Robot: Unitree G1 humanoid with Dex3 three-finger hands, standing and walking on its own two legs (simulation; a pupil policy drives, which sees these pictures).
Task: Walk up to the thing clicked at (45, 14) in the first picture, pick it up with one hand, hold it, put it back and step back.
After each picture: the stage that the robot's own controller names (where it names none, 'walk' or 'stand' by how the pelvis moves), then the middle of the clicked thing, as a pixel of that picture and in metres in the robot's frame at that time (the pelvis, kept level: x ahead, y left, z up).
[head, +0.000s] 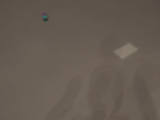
stand; (45, 17) +2.05 +0.62 -0.72
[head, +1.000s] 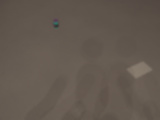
walk; (55, 23) +1.93 +0.36 -0.70
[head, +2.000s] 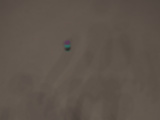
walk; (67, 46) +1.33 +0.21 -0.71
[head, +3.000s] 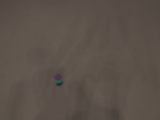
walk; (58, 80) +0.87 +0.25 -0.71
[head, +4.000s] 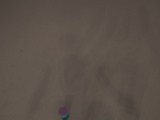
walk; (64, 113) +0.55 +0.27 -0.70
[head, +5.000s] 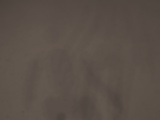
stand; out of the picture +0.40 +0.24 -0.72
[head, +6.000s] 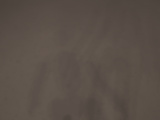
stand; out of the picture +0.41 +0.22 -0.72
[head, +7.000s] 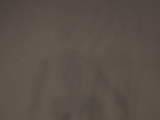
stand; out of the picture +0.41 +0.23 -0.73
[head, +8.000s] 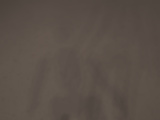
stand; out of the picture +0.40 +0.24 -0.73
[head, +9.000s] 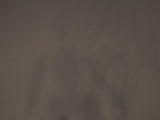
go down; out of the picture +0.39 +0.23 -0.73
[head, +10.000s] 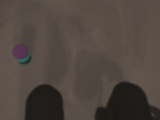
go down; (22, 55) +0.49 +0.26 -0.34
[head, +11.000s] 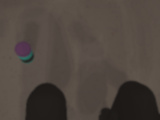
close in; (25, 53) +0.49 +0.26 -0.30
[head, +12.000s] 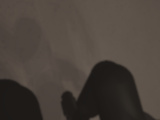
close in; out of the picture +0.47 +0.31 -0.23
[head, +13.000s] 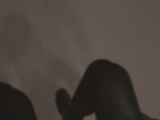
close; out of the picture +0.46 +0.32 -0.23
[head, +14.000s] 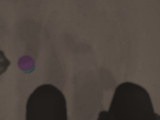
lift; (27, 65) +0.45 +0.25 -0.29
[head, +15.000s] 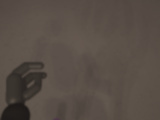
close; out of the picture +0.41 +0.21 -0.64
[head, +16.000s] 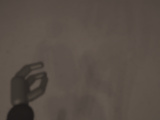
close; out of the picture +0.39 +0.23 -0.68
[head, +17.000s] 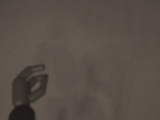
stand; out of the picture +0.40 +0.22 -0.68
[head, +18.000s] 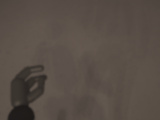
hold; out of the picture +0.39 +0.22 -0.68
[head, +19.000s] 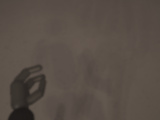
stand; out of the picture +0.41 +0.23 -0.67
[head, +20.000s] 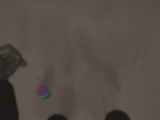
crouch; (44, 92) +0.44 +0.23 -0.51
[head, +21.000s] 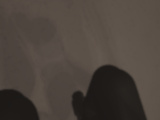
lower; out of the picture +0.46 +0.28 -0.26
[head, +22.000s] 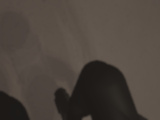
lower; out of the picture +0.44 +0.31 -0.24
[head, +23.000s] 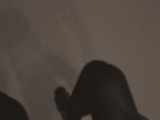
lower; out of the picture +0.45 +0.32 -0.24
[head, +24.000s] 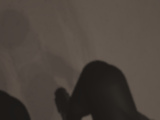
lower; out of the picture +0.44 +0.32 -0.24
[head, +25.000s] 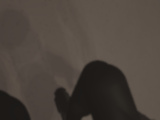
rest; out of the picture +0.44 +0.32 -0.24
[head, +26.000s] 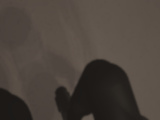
withdraw; out of the picture +0.44 +0.31 -0.24
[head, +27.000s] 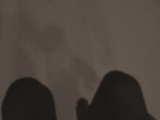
stand; out of the picture +0.45 +0.28 -0.26
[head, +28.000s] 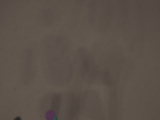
stand; (51, 117) +0.41 +0.22 -0.61
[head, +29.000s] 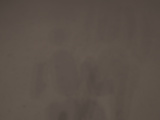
stand; out of the picture +0.40 +0.22 -0.67
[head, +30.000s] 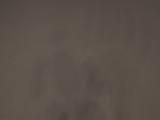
stand; out of the picture +0.39 +0.22 -0.67
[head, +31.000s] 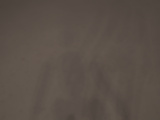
stand; out of the picture +0.42 +0.21 -0.72
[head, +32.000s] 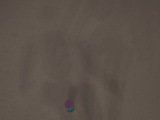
walk; (69, 106) +0.48 +0.16 -0.70
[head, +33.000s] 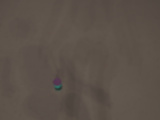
walk; (57, 84) +0.68 +0.20 -0.70
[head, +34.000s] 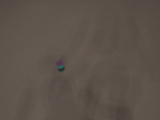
stand; (60, 66) +0.99 +0.35 -0.70
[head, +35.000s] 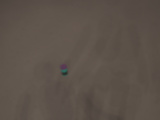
stand; (64, 70) +1.04 +0.26 -0.73
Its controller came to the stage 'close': yes
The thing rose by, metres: 0.01
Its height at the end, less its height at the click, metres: +0.00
